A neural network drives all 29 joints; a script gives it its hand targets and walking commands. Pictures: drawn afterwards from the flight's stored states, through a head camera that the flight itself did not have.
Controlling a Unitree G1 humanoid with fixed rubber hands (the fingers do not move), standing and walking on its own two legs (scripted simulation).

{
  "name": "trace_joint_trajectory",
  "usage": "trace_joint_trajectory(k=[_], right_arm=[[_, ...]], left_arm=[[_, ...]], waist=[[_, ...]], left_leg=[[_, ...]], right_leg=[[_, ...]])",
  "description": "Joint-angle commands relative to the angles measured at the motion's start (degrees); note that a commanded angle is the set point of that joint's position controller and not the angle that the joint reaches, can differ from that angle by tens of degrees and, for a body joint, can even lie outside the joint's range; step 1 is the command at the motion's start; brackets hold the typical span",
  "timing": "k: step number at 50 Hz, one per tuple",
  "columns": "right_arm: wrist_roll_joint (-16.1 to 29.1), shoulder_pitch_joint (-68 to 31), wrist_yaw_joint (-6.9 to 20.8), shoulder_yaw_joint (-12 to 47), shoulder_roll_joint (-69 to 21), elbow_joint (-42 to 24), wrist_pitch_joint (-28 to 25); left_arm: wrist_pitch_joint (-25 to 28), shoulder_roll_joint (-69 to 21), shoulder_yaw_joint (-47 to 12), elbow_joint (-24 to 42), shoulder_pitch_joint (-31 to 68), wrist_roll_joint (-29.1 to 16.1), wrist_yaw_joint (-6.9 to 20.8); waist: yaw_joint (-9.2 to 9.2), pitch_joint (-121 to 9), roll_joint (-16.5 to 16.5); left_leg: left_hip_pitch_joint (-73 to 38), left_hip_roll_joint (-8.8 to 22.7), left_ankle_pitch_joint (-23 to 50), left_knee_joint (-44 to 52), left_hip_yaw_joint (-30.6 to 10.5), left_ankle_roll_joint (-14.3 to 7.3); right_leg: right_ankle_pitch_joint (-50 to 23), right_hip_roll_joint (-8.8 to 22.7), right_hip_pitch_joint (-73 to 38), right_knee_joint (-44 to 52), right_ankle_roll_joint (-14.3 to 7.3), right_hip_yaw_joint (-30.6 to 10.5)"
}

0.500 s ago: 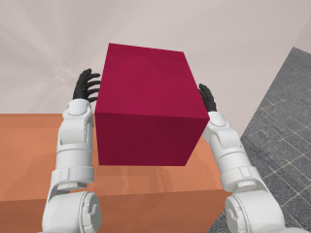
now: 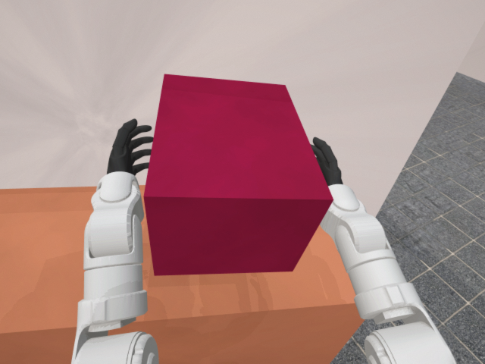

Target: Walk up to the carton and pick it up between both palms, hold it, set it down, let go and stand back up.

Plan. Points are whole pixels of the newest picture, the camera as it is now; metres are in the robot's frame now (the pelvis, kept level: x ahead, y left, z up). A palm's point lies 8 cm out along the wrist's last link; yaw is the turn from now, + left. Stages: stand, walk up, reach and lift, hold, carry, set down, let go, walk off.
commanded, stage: hold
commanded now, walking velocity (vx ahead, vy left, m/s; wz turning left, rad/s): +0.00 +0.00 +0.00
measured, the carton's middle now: (226, 170) +0.40 +0.01 +0.14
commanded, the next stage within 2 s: none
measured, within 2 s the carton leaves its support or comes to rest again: neither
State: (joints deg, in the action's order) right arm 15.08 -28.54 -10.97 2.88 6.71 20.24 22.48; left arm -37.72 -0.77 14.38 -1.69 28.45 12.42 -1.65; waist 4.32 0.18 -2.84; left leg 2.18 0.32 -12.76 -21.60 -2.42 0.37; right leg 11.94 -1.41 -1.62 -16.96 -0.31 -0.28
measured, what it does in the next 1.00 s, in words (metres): stands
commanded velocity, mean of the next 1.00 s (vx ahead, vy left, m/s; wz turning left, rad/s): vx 0.00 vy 0.00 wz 0.00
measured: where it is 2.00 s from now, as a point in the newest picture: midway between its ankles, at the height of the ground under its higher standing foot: outside the picture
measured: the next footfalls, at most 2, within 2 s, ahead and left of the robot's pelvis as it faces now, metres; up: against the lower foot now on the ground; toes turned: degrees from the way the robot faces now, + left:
none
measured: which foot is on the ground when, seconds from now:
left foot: down 0.00-1.00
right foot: down 0.00-1.00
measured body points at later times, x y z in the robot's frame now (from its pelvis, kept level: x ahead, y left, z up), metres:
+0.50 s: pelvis -0.02 -0.01 +0.00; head -0.06 +0.02 +0.45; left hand +0.35 +0.17 +0.20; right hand +0.35 -0.15 +0.17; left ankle +0.00 +0.12 -0.75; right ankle -0.02 -0.12 -0.75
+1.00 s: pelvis -0.03 -0.01 +0.00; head -0.08 +0.02 +0.45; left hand +0.36 +0.17 +0.20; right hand +0.35 -0.15 +0.17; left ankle +0.00 +0.12 -0.75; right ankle -0.02 -0.12 -0.75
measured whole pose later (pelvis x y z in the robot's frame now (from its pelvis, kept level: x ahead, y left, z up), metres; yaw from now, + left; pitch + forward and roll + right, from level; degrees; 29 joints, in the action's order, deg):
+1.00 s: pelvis -0.03 -0.01 +0.00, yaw +1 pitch -7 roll -1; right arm 11.6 -36.0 -9.6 -1.2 4.6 30.8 19.8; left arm -34.9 1.6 17.0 -13.9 37.7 13.1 -0.2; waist 3.3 -0.1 -3.1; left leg 4.2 0.5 -9.5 -20.4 -3.1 0.8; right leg 9.5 -1.7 0.7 -16.9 -0.8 0.5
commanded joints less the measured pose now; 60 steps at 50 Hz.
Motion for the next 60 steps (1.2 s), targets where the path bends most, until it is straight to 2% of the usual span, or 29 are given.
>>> trace_joint_trajectory(k=[1, 4, 7, 8, 9, 12, 15, 16, 17, 18, 22, 23, 25, 28, 29, 31, 32, 37, 38, 39, 40, 42, 45, 46, 49, 51, 56, 58, 60], right_arm=[[5.16, -45.49, 3.58, 24.77, -35.44, -21.96, -3.14], [5.13, -45.64, 3.43, 24.10, -35.75, -21.96, -3.01], [5.51, -45.74, 3.28, 25.13, -36.51, -23.94, -3.08], [5.08, -46.06, 3.19, 24.24, -36.51, -23.96, -3.25], [5.31, -47.08, 3.20, 24.67, -36.76, -23.07, -2.92], [3.23, -46.39, 3.46, 22.07, -36.15, -17.92, -2.28], [3.97, -47.93, 3.25, 23.08, -36.68, -21.12, -3.23], [3.92, -49.97, 3.10, 23.03, -37.15, -23.33, -3.77], [3.60, -49.00, 3.00, 23.08, -36.56, -20.66, -3.35], [3.61, -49.86, 3.12, 23.07, -37.33, -20.67, -3.89], [1.92, -49.88, 3.94, 19.90, -36.97, -15.57, -3.85], [1.95, -50.15, 3.97, 20.41, -37.19, -15.43, -3.68], [2.75, -52.43, 4.20, 20.80, -37.44, -17.34, -4.97], [1.53, -53.28, 4.38, 19.34, -37.22, -14.20, -4.79], [0.63, -52.33, 4.60, 17.67, -37.56, -10.98, -4.64], [0.61, -53.96, 5.01, 17.48, -37.39, -10.30, -5.16], [1.53, -56.48, 5.15, 19.09, -38.45, -14.71, -6.20], [0.67, -57.75, 5.14, 18.04, -38.33, -11.72, -6.54], [0.24, -56.61, 5.19, 17.32, -37.73, -8.78, -5.94], [0.41, -55.93, 5.25, 17.22, -38.46, -10.05, -6.35], [0.16, -54.86, 5.13, 17.17, -37.74, -9.63, -6.10], [-0.36, -56.57, 5.24, 15.90, -39.07, -8.92, -6.62], [0.37, -60.64, 5.50, 17.22, -39.71, -10.87, -7.47], [1.01, -60.32, 5.54, 17.84, -39.84, -12.88, -7.87], [1.20, -57.76, 5.25, 18.55, -40.07, -11.28, -7.30], [0.74, -59.06, 5.20, 17.51, -38.93, -9.11, -6.94], [1.16, -54.92, 5.02, 17.44, -37.61, -10.02, -6.45], [1.21, -56.95, 5.11, 17.43, -38.32, -9.97, -6.55], [0.50, -55.23, 5.50, 17.01, -38.62, -8.59, -6.26]], left_arm=[[2.29, -32.65, -33.51, 5.67, 31.61, -9.62, 9.70], [1.98, -32.52, -33.84, 6.75, 32.89, -9.27, 10.03], [2.14, -32.79, -34.06, 9.09, 33.14, -10.16, 10.09], [2.62, -32.98, -35.39, 9.95, 35.43, -11.00, 10.19], [2.74, -32.60, -34.45, 8.49, 35.24, -10.50, 10.13], [1.67, -30.81, -31.26, 2.90, 34.45, -8.62, 10.90], [2.20, -32.26, -34.25, 5.46, 36.30, -10.53, 11.03], [2.79, -32.62, -34.25, 6.35, 37.01, -10.86, 11.08], [2.58, -31.90, -32.79, 3.10, 37.02, -10.30, 10.77], [3.01, -31.81, -32.65, 3.96, 38.12, -9.54, 10.85], [2.54, -32.89, -30.99, 0.71, 38.24, -8.26, 10.94], [2.55, -31.71, -29.07, -1.43, 36.70, -7.69, 11.04], [3.11, -33.96, -31.47, 1.42, 39.09, -9.16, 10.95], [3.16, -32.76, -29.34, -1.38, 39.97, -7.54, 10.83], [3.28, -32.96, -29.33, -1.98, 42.40, -7.69, 11.05], [3.34, -32.57, -28.05, -4.82, 41.82, -7.00, 10.92], [3.92, -34.35, -30.26, -2.08, 42.20, -8.26, 10.58], [4.53, -34.86, -29.98, -4.17, 44.25, -8.26, 10.03], [3.91, -33.82, -27.74, -8.60, 41.95, -7.09, 10.29], [4.15, -34.56, -28.99, -4.85, 42.45, -7.39, 10.33], [3.88, -34.45, -28.25, -7.05, 40.16, -7.26, 10.65], [4.56, -34.09, -28.11, -5.62, 44.90, -7.68, 11.02], [5.16, -34.88, -27.80, -8.98, 45.07, -7.95, 10.38], [5.53, -36.15, -29.18, -7.16, 44.31, -8.63, 10.02], [5.84, -36.05, -29.31, -5.77, 44.18, -8.74, 9.81], [5.28, -34.99, -27.93, -8.67, 44.16, -7.48, 9.99], [5.19, -36.68, -30.56, -4.68, 42.48, -8.91, 9.86], [5.03, -35.72, -29.13, -7.15, 42.91, -8.12, 10.16], [5.01, -35.18, -28.69, -5.91, 43.31, -7.61, 10.18]], waist=[[-0.68, -22.05, 3.47], [0.09, -21.42, 4.99], [-0.53, -24.61, 4.30], [0.37, -24.85, 4.60], [-0.48, -24.04, 4.93], [-0.20, -18.82, 3.30], [0.84, -23.55, 4.72], [0.43, -25.62, 3.57], [0.65, -23.62, 4.06], [-0.40, -24.14, 4.88], [0.05, -22.30, 4.53], [-0.70, -21.44, 2.98], [-0.28, -24.17, 4.12], [-0.91, -21.36, 4.13], [0.03, -19.89, 5.34], [-0.97, -20.86, 5.19], [-1.03, -24.91, 4.59], [-0.65, -23.77, 4.52], [-0.73, -19.79, 3.70], [-0.36, -22.40, 4.98], [-0.33, -21.05, 3.25], [0.02, -21.11, 3.99], [-1.26, -23.61, 3.72], [-1.39, -25.89, 4.72], [-0.31, -26.07, 4.11], [-1.03, -22.36, 3.96], [1.23, -23.30, 4.97], [-0.22, -21.30, 4.82], [-0.06, -20.06, 4.83]], left_leg=[[-7.68, -3.35, 27.49, 0.23, 1.74, 2.71], [-7.99, -3.37, 25.98, 0.67, 1.84, 2.89], [-7.72, -3.58, 27.89, 0.28, 1.81, 2.50], [-8.01, -3.65, 27.67, 0.05, 1.91, 2.98], [-7.78, -3.56, 26.64, 0.44, 1.83, 2.79], [-6.03, -3.54, 20.72, 2.15, 2.28, 2.07], [-6.51, -3.66, 24.08, 1.25, 2.09, 2.69], [-6.95, -3.84, 24.81, 0.84, 1.92, 2.47], [-6.51, -3.80, 22.59, 1.22, 2.01, 2.17], [-6.40, -3.69, 22.69, 1.18, 2.37, 2.23], [-6.56, -3.21, 18.96, 2.43, 2.56, 2.04], [-5.17, -3.31, 17.69, 2.59, 2.66, 1.41], [-6.84, -3.32, 20.61, 2.09, 2.70, 1.95], [-5.79, -3.08, 17.96, 2.37, 2.80, 1.46], [-5.71, -3.09, 15.72, 3.17, 2.75, 1.60], [-4.45, -3.08, 14.09, 3.54, 3.02, 1.37], [-5.80, -3.03, 16.64, 2.89, 2.76, 1.52], [-5.83, -3.02, 15.16, 2.86, 2.67, 1.25], [-4.76, -2.86, 12.71, 3.16, 2.94, 0.91], [-5.44, -3.08, 15.15, 2.88, 2.98, 1.34], [-5.24, -3.15, 14.65, 3.24, 2.90, 1.10], [-4.47, -3.40, 12.07, 4.02, 3.16, 0.72], [-4.63, -3.09, 12.39, 3.25, 3.11, 0.69], [-5.63, -3.25, 14.21, 2.89, 2.93, 0.87], [-7.35, -3.11, 16.80, 2.20, 2.48, 1.00], [-5.29, -3.20, 14.04, 2.82, 2.83, 0.77], [-7.12, -3.00, 17.54, 2.17, 2.20, 2.15], [-5.22, -3.23, 14.84, 2.84, 2.73, 1.60], [-4.40, -3.24, 13.10, 3.66, 2.58, 1.29]], right_leg=[[-25.21, -3.15, -2.93, 0.43, 2.02, 1.28], [-24.21, -2.89, -1.82, 0.15, 1.91, 1.47], [-28.12, -2.84, -3.35, -0.23, 2.17, 0.98], [-28.06, -2.76, -2.98, -0.46, 2.26, 1.14], [-26.67, -2.65, -2.71, 0.07, 2.02, 1.08], [-21.03, -2.17, -0.64, 1.34, 2.10, 1.10], [-25.35, -2.37, -3.24, 0.58, 1.85, 0.87], [-26.29, -2.40, -3.91, 0.36, 2.04, 1.12], [-24.87, -2.10, -2.72, 0.70, 1.97, 1.13], [-23.69, -2.40, -2.53, 0.55, 1.84, 1.28], [-17.13, -2.20, -0.61, 1.76, 1.54, 1.71], [-17.04, -2.00, -1.51, 1.90, 1.63, 1.64], [-18.69, -2.22, -2.13, 1.46, 1.39, 1.71], [-15.54, -2.14, -0.62, 1.99, 1.34, 1.91], [-12.36, -2.01, 1.00, 2.40, 1.03, 1.72], [-10.16, -2.06, -0.17, 2.53, 0.87, 1.77], [-12.86, -2.33, -1.23, 2.01, 1.30, 1.90], [-10.92, -2.21, 1.04, 2.35, 1.21, 2.13], [-8.83, -1.89, 1.62, 2.94, 1.03, 2.07], [-11.51, -2.02, 0.21, 2.25, 1.07, 2.19], [-11.47, -1.97, -0.46, 2.70, 1.39, 2.12], [-9.29, -1.62, -0.40, 3.07, 1.39, 1.62], [-8.38, -1.81, 0.83, 3.06, 1.36, 2.38], [-9.92, -2.03, 0.06, 2.53, 1.37, 2.05], [-13.68, -2.03, -0.17, 2.50, 1.58, 2.06], [-10.01, -1.86, 1.24, 2.94, 1.58, 2.23], [-12.90, -2.32, 0.45, 2.55, 1.31, 2.30], [-10.69, -2.02, 0.82, 2.99, 1.21, 1.97], [-9.28, -1.78, 0.79, 3.09, 1.31, 1.85]])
